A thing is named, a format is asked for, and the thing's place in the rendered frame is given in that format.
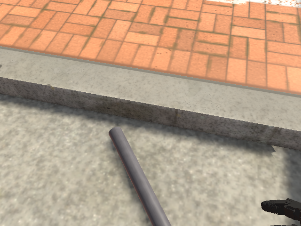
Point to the right robot hand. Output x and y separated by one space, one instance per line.
288 208

